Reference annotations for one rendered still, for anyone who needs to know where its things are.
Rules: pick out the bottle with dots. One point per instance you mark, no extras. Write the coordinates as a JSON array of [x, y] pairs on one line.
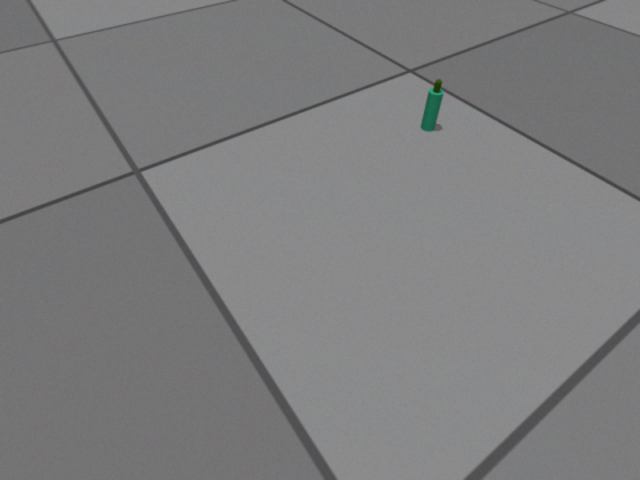
[[432, 107]]

